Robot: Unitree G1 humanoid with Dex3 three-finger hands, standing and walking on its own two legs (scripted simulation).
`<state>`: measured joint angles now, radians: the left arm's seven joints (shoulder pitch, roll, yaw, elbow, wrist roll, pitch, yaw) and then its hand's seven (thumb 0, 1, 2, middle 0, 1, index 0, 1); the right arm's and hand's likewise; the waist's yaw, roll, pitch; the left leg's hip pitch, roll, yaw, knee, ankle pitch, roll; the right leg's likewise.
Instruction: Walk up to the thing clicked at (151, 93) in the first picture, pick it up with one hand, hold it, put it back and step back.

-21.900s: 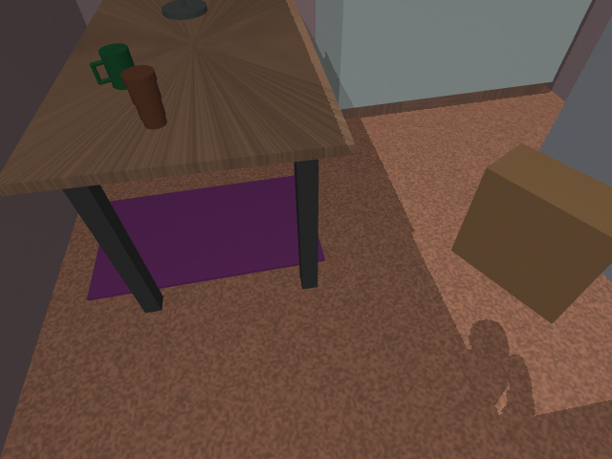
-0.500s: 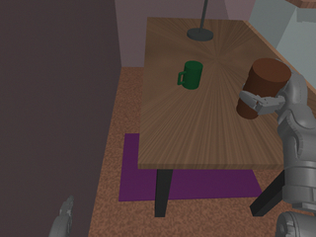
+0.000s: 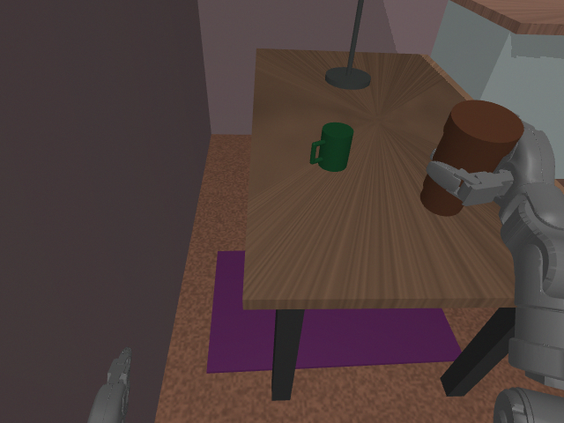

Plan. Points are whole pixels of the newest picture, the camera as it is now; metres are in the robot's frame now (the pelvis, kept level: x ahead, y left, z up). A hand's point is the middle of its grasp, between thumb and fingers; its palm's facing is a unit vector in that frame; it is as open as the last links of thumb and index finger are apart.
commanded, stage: hold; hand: right
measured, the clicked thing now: (460, 165) +0.36 -0.18 +0.24
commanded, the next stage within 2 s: none
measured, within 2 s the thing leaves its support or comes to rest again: neither
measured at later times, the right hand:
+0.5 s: hand (472, 156) +0.35 -0.18 +0.26, palm faces +0.12 +0.99 +0.00, open 9.6 cm
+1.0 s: hand (475, 156) +0.34 -0.18 +0.27, palm faces +0.12 +0.99 -0.01, open 9.6 cm
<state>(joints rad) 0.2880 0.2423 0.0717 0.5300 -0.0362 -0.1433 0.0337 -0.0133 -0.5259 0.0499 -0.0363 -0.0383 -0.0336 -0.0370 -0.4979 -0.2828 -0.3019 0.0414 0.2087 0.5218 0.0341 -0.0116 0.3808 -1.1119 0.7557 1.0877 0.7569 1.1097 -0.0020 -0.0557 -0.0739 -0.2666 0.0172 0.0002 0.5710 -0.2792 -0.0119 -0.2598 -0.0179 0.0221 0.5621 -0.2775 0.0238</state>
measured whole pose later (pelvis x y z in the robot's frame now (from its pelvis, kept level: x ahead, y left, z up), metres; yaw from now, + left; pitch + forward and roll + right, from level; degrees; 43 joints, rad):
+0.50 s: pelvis +0.01 +0.00 +0.00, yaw +0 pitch -2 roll +0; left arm 0.25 0.24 0.09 0.59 -0.04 -0.15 0.02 -0.01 -0.52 0.05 -0.05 -0.05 -0.04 -0.04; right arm -0.46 -0.28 -0.31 -0.07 0.23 0.63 0.05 -0.01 0.38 -1.11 0.75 1.09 0.75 1.11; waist -0.01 -0.07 -0.09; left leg -0.23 0.03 0.01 0.54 -0.28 -0.02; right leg -0.23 -0.01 0.03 0.53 -0.28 0.02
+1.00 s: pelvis +0.01 +0.00 +0.00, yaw -1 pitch -3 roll +0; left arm 0.24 0.24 0.09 0.64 -0.04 -0.18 0.02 -0.01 -0.52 0.05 -0.05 -0.05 -0.05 -0.04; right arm -0.45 -0.28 -0.31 -0.11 0.23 0.64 0.04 -0.01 0.38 -1.12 0.75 1.10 0.75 1.12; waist -0.01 -0.07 -0.08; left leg -0.21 0.02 0.01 0.53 -0.27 -0.01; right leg -0.21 -0.01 0.03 0.52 -0.27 0.02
